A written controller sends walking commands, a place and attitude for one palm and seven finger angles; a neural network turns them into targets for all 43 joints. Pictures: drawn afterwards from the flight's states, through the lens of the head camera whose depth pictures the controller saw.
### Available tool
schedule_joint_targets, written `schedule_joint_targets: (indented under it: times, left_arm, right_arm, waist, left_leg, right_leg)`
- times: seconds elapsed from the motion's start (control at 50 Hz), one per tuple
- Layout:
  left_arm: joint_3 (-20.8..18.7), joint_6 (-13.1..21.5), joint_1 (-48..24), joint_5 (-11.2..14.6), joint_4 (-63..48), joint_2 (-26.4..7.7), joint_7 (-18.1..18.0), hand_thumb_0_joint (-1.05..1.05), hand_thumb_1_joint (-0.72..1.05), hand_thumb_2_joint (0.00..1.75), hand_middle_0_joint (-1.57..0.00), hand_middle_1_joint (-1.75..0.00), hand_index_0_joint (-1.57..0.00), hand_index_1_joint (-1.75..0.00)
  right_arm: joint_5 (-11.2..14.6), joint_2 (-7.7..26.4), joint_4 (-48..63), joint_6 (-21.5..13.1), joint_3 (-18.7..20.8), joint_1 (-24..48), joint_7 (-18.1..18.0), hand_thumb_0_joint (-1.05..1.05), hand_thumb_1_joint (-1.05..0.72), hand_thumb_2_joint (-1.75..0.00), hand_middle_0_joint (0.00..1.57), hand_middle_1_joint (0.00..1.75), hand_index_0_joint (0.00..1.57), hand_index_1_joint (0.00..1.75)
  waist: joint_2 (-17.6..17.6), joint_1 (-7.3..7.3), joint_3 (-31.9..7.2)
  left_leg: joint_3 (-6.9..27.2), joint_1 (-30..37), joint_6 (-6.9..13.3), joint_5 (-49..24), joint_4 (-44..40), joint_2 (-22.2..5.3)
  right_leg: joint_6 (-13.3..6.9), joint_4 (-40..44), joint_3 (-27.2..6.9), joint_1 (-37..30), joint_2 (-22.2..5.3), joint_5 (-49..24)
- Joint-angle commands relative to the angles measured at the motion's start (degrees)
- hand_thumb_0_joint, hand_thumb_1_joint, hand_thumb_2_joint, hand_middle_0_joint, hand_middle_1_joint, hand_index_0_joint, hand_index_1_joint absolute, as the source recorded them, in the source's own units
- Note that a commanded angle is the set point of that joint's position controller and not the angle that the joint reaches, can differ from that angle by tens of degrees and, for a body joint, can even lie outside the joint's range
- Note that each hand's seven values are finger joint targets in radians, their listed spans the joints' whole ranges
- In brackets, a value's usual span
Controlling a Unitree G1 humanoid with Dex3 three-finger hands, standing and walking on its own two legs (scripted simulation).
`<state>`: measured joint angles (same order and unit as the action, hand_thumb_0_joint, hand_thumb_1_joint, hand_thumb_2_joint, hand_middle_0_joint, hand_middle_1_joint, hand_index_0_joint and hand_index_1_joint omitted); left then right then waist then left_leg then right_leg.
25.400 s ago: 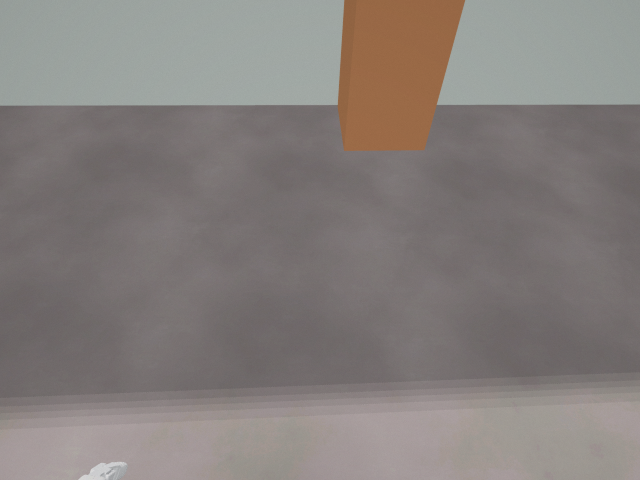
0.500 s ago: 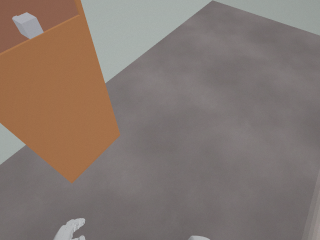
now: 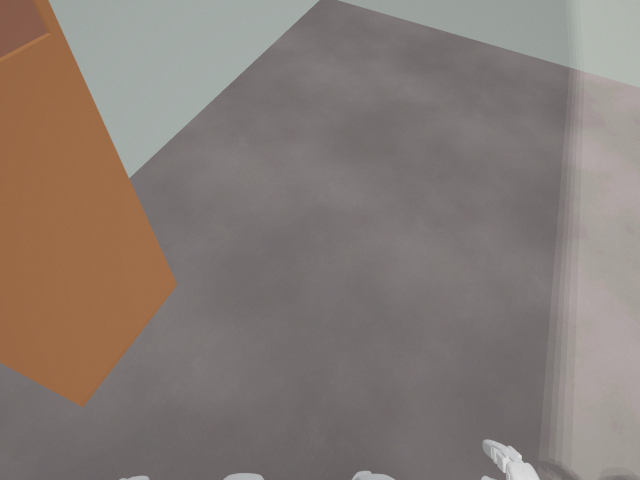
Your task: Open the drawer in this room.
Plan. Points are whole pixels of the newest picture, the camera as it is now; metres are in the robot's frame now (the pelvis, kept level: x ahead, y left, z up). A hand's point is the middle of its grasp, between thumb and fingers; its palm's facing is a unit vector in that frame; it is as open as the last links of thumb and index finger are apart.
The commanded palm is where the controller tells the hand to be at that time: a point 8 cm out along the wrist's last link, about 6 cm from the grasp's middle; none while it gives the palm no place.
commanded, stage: walk to a spot facing it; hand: left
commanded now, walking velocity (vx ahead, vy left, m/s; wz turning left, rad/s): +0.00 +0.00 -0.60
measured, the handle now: out of the picture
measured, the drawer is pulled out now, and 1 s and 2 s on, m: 0.00 0.00 0.00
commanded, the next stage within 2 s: turn to face it in 1.58 s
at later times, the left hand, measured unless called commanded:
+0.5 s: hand (240, 426) +0.20 +0.12 -0.16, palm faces -0.35 -0.91 -0.23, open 7.4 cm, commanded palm none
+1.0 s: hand (250, 374) +0.28 +0.13 -0.19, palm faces -0.49 -0.86 -0.17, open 7.4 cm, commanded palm none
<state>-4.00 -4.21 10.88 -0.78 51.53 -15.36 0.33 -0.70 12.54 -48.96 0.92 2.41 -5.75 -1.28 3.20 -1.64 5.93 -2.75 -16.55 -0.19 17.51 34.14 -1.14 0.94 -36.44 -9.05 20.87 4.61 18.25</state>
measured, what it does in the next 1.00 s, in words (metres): walks ahead, turning right: right foot, then left foot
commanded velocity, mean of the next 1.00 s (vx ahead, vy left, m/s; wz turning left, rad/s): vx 0.25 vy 0.00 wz -0.52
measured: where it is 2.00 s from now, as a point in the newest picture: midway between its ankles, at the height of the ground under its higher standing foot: (414, 389)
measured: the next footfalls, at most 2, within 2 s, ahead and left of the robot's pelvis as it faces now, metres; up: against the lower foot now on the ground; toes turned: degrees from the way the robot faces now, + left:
right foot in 0.48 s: +0.00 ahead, -0.15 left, +0.00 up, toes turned -26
left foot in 0.90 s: +0.33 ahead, -0.02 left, +0.00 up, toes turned -24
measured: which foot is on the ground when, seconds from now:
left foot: down 0.00-0.48, up 0.50-0.88, down 0.90-1.00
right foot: up 0.00-0.46, down 0.48-0.92, up 0.94-1.00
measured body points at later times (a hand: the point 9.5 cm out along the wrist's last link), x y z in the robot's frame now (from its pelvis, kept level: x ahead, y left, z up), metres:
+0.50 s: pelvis +0.02 -0.03 -0.01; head +0.05 -0.05 +0.44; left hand +0.21 +0.17 -0.14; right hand -0.07 -0.27 -0.15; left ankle +0.00 +0.10 -0.72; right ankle -0.03 -0.13 -0.73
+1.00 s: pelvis +0.19 -0.05 +0.00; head +0.24 -0.04 +0.44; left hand +0.31 +0.17 -0.17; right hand +0.17 -0.33 -0.12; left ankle +0.30 +0.00 -0.73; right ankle +0.01 -0.12 -0.65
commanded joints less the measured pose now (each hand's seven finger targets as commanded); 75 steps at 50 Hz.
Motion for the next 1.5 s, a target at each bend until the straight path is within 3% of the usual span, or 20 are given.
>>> schedule_joint_targets:
  times: [0.0,0.06,0.18,0.36,0.42,0.44,0.46,0.48,0.52,0.6,0.8,0.86,0.9,0.92,0.96,1.04,1.36,1.44,1.46,1.48]
  left_arm:
    - [-2.7,1.3,-2.2,-0.9,-4.8,-7.1,0.6,0.0,0.9,0.9,-0.2,-0.3,-0.2,-0.3]
    - [-2.6,1.3,0.3,-0.6,-2.9,-5.2,1.7,0.0,0.9,0.9,-0.2,-0.3,-0.2,-0.3]
    - [-1.9,1.0,-2.8,-0.2,-2.8,-3.2,1.7,0.0,0.9,0.9,-0.2,-0.3,-0.2,-0.3]
    - [-0.9,1.8,-8.5,-0.5,-4.6,-0.9,2.7,0.0,0.9,0.9,-0.2,-0.3,-0.2,-0.3]
    - [-1.3,2.9,-1.6,-0.6,-2.6,-1.7,2.4,0.0,0.9,0.9,-0.2,-0.3,-0.2,-0.3]
    - [-2.1,3.8,6.8,-0.7,0.2,-5.7,1.9,0.0,0.9,0.9,-0.2,-0.3,-0.2,-0.3]
    - [-3.3,4.6,13.7,-0.6,2.3,-13.6,0.9,0.0,0.9,0.9,-0.2,-0.3,-0.2,-0.3]
    - [-3.3,4.1,17.2,0.5,3.0,-14.3,0.0,0.0,0.9,0.9,-0.2,-0.3,-0.2,-0.3]
    - [-3.2,4.8,11.2,0.5,1.4,-12.0,-0.6,0.0,0.9,0.9,-0.2,-0.3,-0.2,-0.3]
    - [-1.7,6.8,3.6,-0.1,-0.3,-7.9,-0.2,0.0,0.9,0.9,-0.2,-0.3,-0.2,-0.3]
    - [-1.5,7.7,6.3,-0.6,3.7,-8.2,-0.5,0.0,0.9,0.9,-0.2,-0.3,-0.2,-0.3]
    - [-2.0,7.6,2.7,0.0,3.5,-8.0,-0.4,0.0,0.9,0.9,-0.2,-0.3,-0.2,-0.3]
    - [-0.8,7.2,7.7,0.9,2.1,-1.1,0.7,0.0,0.9,0.9,-0.2,-0.3,-0.2,-0.3]
    - [-1.0,7.0,6.0,0.2,2.5,-2.5,0.3,0.0,0.9,0.9,-0.2,-0.3,-0.2,-0.3]
    - [-1.2,6.6,0.6,-0.5,2.3,-1.9,1.5,0.0,0.9,0.9,-0.2,-0.3,-0.2,-0.3]
    - [-1.3,4.0,5.5,-0.9,3.9,1.2,2.0,0.0,0.9,0.9,-0.2,-0.3,-0.2,-0.3]
    - [-0.1,4.3,-14.7,-0.8,-4.5,3.5,2.7,0.0,0.9,0.9,-0.2,-0.3,-0.2,-0.3]
    - [-1.4,6.0,2.4,-1.1,0.2,-0.9,2.0,0.0,0.9,0.9,-0.2,-0.3,-0.2,-0.3]
    - [-2.7,6.8,11.1,-1.2,2.8,-6.5,1.5,0.0,0.9,0.9,-0.2,-0.3,-0.2,-0.3]
    - [-3.8,7.4,16.9,-0.5,4.2,-13.3,0.4,0.0,0.9,0.9,-0.2,-0.3,-0.2,-0.3]
  right_arm:
    - [-0.6,13.0,3.5,-1.2,2.8,-4.6,-0.8,0.0,-0.9,-0.9,0.2,0.3,0.2,0.3]
    - [-0.6,9.5,3.9,-1.7,2.1,-2.3,-0.8,0.0,-0.9,-0.9,0.2,0.3,0.2,0.3]
    - [-0.2,9.1,0.6,-1.8,2.8,-10.2,-0.8,0.0,-0.9,-0.9,0.2,0.3,0.2,0.3]
    - [-1.2,11.0,-2.7,-1.9,4.1,-11.6,0.3,0.0,-0.9,-0.9,0.2,0.3,0.2,0.3]
    - [-1.1,10.7,-3.1,-2.0,3.9,-10.3,0.6,0.0,-0.9,-0.9,0.2,0.3,0.2,0.3]
    - [-0.3,9.3,-2.2,-2.0,3.4,-9.1,1.1,0.0,-0.9,-0.9,0.2,0.3,0.2,0.3]
    - [0.2,4.7,1.6,-1.9,1.6,-5.0,1.7,0.0,-0.9,-0.9,0.2,0.3,0.2,0.3]
    - [-0.5,6.4,4.6,-1.3,1.6,0.8,1.5,0.0,-0.9,-0.9,0.2,0.3,0.2,0.3]
    - [-0.5,6.9,3.8,-1.5,2.1,2.6,1.6,0.0,-0.9,-0.9,0.2,0.3,0.2,0.3]
    - [-1.1,6.1,-0.5,-1.5,2.5,-4.2,2.3,0.0,-0.9,-0.9,0.2,0.3,0.2,0.3]
    - [-0.3,4.3,3.2,-3.3,1.7,3.6,3.1,0.0,-0.9,-0.9,0.2,0.3,0.2,0.3]
    - [-0.8,8.3,-1.9,-4.5,2.8,-12.4,1.6,0.0,-0.9,-0.9,0.2,0.3,0.2,0.3]
    - [-1.7,18.8,-4.7,-4.8,4.7,-25.8,0.6,0.0,-0.9,-0.9,0.2,0.3,0.2,0.3]
    - [-1.1,16.4,-4.6,-4.3,4.0,-22.0,0.5,0.0,-0.9,-0.9,0.2,0.3,0.2,0.3]
    - [-1.1,9.6,-2.9,-4.7,2.4,-14.2,0.5,0.0,-0.9,-0.9,0.2,0.3,0.2,0.3]
    - [-0.6,4.7,-4.0,-6.1,1.5,-11.8,0.1,0.0,-0.9,-0.9,0.2,0.3,0.2,0.3]
    - [-1.1,4.7,-10.3,-5.5,2.3,-24.2,0.1,0.0,-0.9,-0.9,0.2,0.3,0.2,0.3]
    - [-0.3,8.1,-8.4,-5.2,3.2,-21.1,0.3,0.0,-0.9,-0.9,0.2,0.3,0.2,0.3]
    - [0.7,7.2,-7.3,-5.1,3.1,-20.3,1.1,0.0,-0.9,-0.9,0.2,0.3,0.2,0.3]
    - [1.2,2.6,-4.3,-5.1,2.1,-20.0,1.1,0.0,-0.9,-0.9,0.2,0.3,0.2,0.3]
  waist:
    - [-16.1,2.87,-6.2]
    - [-11.2,0.59,-5.4]
    - [-12.8,3.21,-6.3]
    - [-15.4,4.92,-5.0]
    - [-10.2,0.59,-7.4]
    - [-0.7,-3.72,-11.0]
    - [20.1,-7.3,-11.1]
    - [12.1,-8.17,-8.4]
    - [8.8,-5.46,-4.0]
    - [3.5,0.89,-1.7]
    - [5.4,-0.01,-1.0]
    - [-0.8,7.36,-9.5]
    - [-26.5,9.84,-19.9]
    - [-22.9,8.95,-18.1]
    - [-14.1,5.74,-3.8]
    - [-11.3,0.82,-3.6]
    - [-11.4,5.35,1.7]
    - [-11.4,-3.19,-11.1]
    - [-5.0,-7.4,-17.8]
    - [7.7,-8.0,-24.0]
  left_leg:
    - [21.6,6.7,7.9,-4.2,-20.9,-24.3]
    - [6.0,9.5,6.0,-18.5,-16.9,-16.2]
    - [0.3,16.8,7.4,-33.2,-13.8,-17.5]
    - [-2.5,11.8,6.7,-5.9,-15.8,-22.4]
    - [-6.5,6.5,3.1,-2.5,-5.4,-20.5]
    - [-12.0,-2.3,0.0,-2.7,7.9,-16.9]
    - [-12.8,-23.1,-3.6,20.1,25.3,-7.6]
    - [-4.2,-29.4,-3.7,20.6,33.2,-6.2]
    - [1.1,-29.9,-3.4,10.7,37.6,-8.5]
    - [-0.6,-21.0,-5.0,0.9,28.9,-8.0]
    - [-1.1,-11.4,-3.4,-2.9,7.1,-4.5]
    - [-2.1,13.2,-2.4,-7.8,-5.1,-2.2]
    - [29.7,32.3,5.8,-3.1,-15.5,-28.0]
    - [31.5,25.5,6.9,8.2,-19.8,-29.5]
    - [22.1,9.9,5.7,11.7,-23.0,-24.2]
    - [3.1,5.1,3.0,-3.9,-23.1,-18.9]
    - [-13.3,20.8,4.8,-36.0,-18.1,-19.6]
    - [-17.9,20.0,1.3,-56.0,7.8,-18.3]
    - [-17.2,4.0,-0.9,-38.5,22.7,-16.5]
    - [-12.9,-17.2,-4.3,15.5,42.9,-5.4]
  right_leg:
    - [1.9,-28.7,2.6,12.5,-3.5,13.4]
    - [3.1,-34.5,6.4,13.0,-5.3,5.1]
    - [4.4,-28.7,9.7,13.7,-7.6,5.1]
    - [1.5,-7.0,15.4,3.5,-8.0,9.4]
    - [-1.0,7.6,18.3,-10.4,-5.0,2.1]
    - [-3.2,14.4,12.6,-24.3,-9.2,1.5]
    - [-10.3,20.0,-12.9,-35.5,-24.8,-3.7]
    - [-14.2,20.6,-18.7,-32.9,-29.4,-13.4]
    - [-14.2,21.6,-16.6,-25.4,-25.9,-4.7]
    - [-10.8,22.5,-2.6,-15.4,-18.4,-11.6]
    - [-10.3,20.7,-3.6,-14.4,-17.4,-17.1]
    - [-6.5,2.7,-0.1,-9.4,-11.9,-24.0]
    - [-2.0,-31.4,8.4,12.3,-0.6,16.5]
    - [-2.8,-39.0,4.2,14.1,-3.7,14.6]
    - [-2.8,-41.2,5.8,16.2,-8.9,3.9]
    - [-0.8,-38.5,7.8,13.1,-10.4,-4.6]
    - [-2.2,-5.6,17.8,16.5,-7.9,-7.5]
    - [-6.2,6.6,21.6,-9.9,-1.6,-7.8]
    - [-9.1,7.7,12.8,-31.3,-9.0,-14.4]
    - [-17.0,7.8,-17.3,-45.4,-27.3,-34.2]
